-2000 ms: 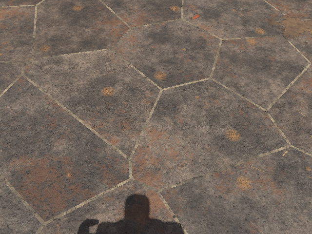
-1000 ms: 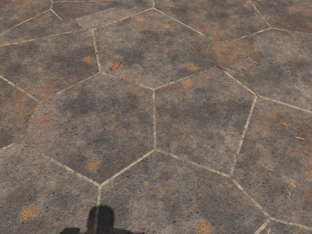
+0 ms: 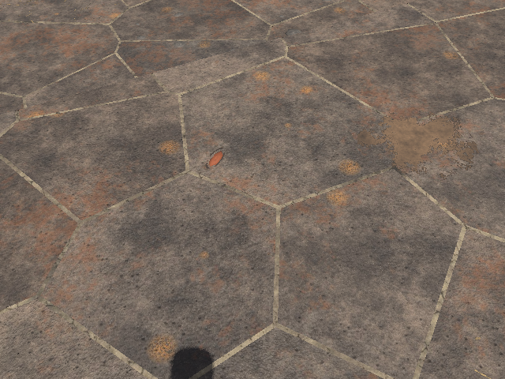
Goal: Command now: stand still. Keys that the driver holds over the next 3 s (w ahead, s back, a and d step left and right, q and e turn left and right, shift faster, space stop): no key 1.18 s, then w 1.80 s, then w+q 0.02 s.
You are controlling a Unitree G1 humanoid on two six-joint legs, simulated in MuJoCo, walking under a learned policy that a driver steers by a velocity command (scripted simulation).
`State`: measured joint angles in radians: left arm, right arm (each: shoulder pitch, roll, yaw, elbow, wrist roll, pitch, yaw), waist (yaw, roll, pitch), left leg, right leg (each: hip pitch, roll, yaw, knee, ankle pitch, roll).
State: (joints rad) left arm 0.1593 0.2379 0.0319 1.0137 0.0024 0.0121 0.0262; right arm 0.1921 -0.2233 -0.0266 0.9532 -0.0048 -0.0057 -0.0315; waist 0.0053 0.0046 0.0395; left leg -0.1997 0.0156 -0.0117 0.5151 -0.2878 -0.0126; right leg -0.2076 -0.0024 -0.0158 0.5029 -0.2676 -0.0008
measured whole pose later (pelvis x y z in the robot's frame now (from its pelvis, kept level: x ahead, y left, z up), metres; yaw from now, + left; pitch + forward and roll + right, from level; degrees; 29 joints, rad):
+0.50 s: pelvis +0.00 +0.00 +0.00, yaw +0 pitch -2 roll +0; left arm 0.19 0.21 0.02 1.11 0.00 0.01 0.04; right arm 0.22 -0.21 -0.02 1.08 0.00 0.00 -0.04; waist 0.00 0.00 0.04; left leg -0.19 0.01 -0.01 0.48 -0.26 -0.01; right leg -0.20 -0.01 -0.01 0.48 -0.25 0.00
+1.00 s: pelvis +0.00 +0.00 +0.00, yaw +0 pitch -1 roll +0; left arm 0.25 0.18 0.01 1.12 0.00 0.00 0.04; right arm 0.27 -0.18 -0.01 1.12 0.00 0.00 -0.05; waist 0.00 0.00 0.04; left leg -0.20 0.02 -0.01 0.48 -0.26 -0.02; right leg -0.22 0.00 -0.02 0.48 -0.25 0.00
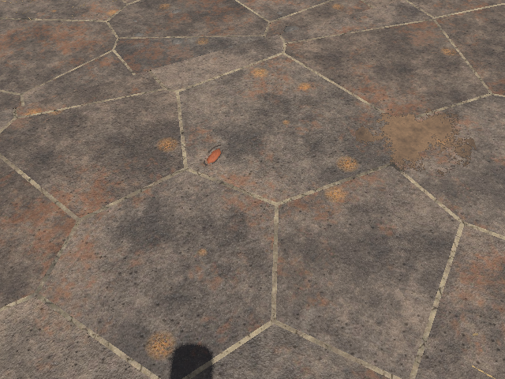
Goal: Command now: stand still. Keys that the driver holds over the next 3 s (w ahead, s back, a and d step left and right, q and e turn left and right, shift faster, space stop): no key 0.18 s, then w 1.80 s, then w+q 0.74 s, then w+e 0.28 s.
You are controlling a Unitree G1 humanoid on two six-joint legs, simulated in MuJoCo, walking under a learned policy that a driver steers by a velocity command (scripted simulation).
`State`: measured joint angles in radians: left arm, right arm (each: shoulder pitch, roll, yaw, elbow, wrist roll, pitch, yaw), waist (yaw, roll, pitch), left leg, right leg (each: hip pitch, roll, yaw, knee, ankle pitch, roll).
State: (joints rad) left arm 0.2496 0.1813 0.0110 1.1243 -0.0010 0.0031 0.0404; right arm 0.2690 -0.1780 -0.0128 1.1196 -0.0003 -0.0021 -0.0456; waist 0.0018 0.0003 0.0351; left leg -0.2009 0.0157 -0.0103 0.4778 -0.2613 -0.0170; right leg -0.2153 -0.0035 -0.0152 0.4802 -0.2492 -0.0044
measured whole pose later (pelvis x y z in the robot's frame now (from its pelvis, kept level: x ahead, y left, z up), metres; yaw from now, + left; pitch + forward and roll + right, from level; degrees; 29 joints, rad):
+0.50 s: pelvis +0.06 +0.03 -0.01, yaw +0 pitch +1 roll +0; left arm 0.36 0.22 0.05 1.09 -0.04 -0.05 0.02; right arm 0.37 -0.18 -0.04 1.09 0.01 -0.10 -0.01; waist -0.02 -0.04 -0.03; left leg -0.21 -0.02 0.06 0.56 -0.36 0.06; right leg -0.31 -0.02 0.02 0.83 -0.44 -0.04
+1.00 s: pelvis +0.32 -0.01 -0.01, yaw +1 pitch +1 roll -1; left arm 0.08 0.24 0.05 0.93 -0.01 -0.11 -0.04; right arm 0.39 -0.22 -0.03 1.03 0.03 -0.11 -0.01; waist -0.02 0.01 0.04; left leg -0.28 0.02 -0.05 1.22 -0.40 0.05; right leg -0.40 0.05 -0.08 0.52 -0.14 -0.07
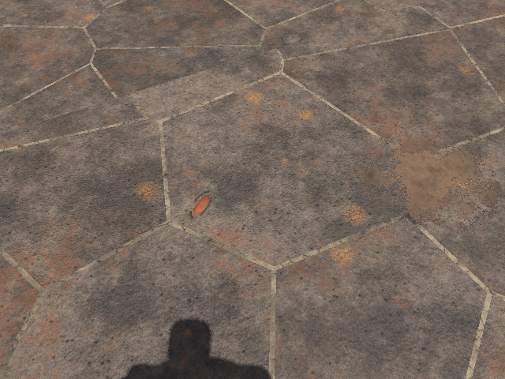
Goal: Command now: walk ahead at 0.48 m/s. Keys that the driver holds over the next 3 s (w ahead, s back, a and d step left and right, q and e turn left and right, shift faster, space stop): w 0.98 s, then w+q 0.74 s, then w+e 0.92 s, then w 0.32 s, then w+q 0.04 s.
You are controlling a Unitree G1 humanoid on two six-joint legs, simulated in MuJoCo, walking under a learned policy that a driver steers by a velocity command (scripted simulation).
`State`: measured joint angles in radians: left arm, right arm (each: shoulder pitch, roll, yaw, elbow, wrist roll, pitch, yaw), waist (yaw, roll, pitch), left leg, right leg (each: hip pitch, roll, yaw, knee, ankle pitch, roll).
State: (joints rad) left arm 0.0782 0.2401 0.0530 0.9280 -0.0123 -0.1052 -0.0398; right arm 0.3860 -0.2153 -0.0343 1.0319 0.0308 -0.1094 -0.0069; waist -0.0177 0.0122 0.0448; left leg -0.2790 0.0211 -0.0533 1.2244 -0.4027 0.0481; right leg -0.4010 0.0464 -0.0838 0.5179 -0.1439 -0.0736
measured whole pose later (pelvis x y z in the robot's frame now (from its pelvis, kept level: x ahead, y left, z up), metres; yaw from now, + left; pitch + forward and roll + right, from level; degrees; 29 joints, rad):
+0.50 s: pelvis +0.30 +0.06 +0.00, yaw +0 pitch +2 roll -1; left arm 0.38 0.25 0.04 1.04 -0.02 -0.08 0.00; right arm 0.05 -0.23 -0.06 0.86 0.01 -0.11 0.03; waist 0.04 -0.01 0.04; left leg -0.49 0.01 0.05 0.58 -0.13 0.06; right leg -0.17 0.00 0.03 0.94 -0.47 -0.03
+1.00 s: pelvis +0.58 +0.03 -0.01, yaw +0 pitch +2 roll +2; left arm 0.00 0.23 0.05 0.86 -0.02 -0.10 -0.04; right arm 0.42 -0.24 -0.07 1.03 0.01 -0.06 -0.01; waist -0.06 -0.02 0.01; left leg 0.09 -0.01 0.05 0.33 -0.44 0.00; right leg -0.51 -0.03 -0.04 0.50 -0.04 -0.09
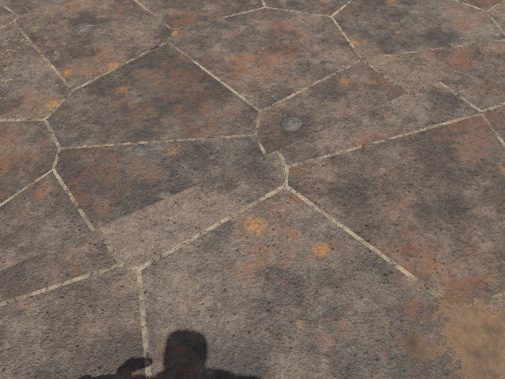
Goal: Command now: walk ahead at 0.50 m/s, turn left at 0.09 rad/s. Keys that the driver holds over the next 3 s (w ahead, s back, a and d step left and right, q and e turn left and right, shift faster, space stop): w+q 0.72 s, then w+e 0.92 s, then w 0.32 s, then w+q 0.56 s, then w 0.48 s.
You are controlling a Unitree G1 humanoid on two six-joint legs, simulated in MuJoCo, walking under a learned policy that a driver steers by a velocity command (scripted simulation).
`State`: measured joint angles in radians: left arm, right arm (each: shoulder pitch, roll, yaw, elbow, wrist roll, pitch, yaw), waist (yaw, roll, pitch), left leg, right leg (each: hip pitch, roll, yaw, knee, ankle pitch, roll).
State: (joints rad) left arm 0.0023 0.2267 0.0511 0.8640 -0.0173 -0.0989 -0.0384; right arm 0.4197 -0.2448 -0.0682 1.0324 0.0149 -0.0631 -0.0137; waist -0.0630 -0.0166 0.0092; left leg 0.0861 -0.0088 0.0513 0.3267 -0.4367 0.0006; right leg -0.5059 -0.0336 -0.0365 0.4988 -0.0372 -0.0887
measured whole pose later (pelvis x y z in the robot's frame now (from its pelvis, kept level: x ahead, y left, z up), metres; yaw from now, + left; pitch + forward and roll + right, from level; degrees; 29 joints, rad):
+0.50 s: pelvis +0.27 +0.01 +0.01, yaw +13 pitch +2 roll -2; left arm 0.33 0.24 0.07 1.00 0.00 -0.07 0.03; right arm 0.07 -0.22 -0.07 0.83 0.02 -0.04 0.05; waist 0.06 0.02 0.02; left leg -0.63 0.07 0.05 0.66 -0.04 0.08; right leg 0.12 0.00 -0.28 0.25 -0.38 0.01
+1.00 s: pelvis +0.58 +0.11 +0.01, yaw +21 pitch +2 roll +1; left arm 0.07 0.20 -0.01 0.87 0.07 -0.05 -0.05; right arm 0.47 -0.17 -0.04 1.02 -0.08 -0.13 0.07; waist -0.08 -0.02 0.00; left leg 0.05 -0.08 -0.01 0.29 -0.37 0.07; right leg -0.65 -0.05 -0.03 0.57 0.10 -0.06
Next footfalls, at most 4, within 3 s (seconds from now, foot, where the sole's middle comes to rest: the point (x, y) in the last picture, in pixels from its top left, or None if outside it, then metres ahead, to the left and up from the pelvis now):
0.56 left None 0.45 0.16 -0.76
1.08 right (217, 252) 0.85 0.09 -0.76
1.50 left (146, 223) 0.97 0.31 -0.76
1.84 right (234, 172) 1.17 0.03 -0.76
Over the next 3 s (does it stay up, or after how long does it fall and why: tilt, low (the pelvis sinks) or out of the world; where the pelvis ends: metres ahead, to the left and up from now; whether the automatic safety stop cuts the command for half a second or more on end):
stays up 1.70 0.18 -0.12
